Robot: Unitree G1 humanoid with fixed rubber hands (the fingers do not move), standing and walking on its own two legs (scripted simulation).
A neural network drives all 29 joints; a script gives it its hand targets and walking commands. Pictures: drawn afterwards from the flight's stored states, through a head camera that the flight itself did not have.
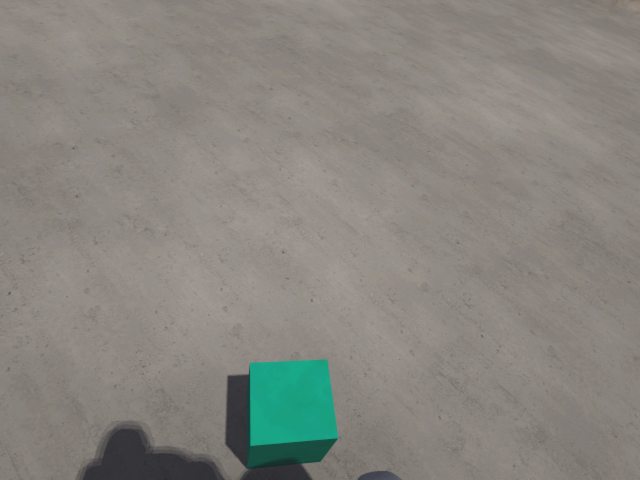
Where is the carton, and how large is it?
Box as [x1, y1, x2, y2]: [247, 359, 337, 468]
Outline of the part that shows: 326,359 250,363 247,390 247,468 320,461 336,440 337,432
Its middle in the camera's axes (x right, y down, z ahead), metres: -0.09 +0.48 +1.07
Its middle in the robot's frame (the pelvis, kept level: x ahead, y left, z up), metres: +0.41 -0.05 -0.66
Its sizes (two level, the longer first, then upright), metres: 0.210 0.200 0.250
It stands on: the floor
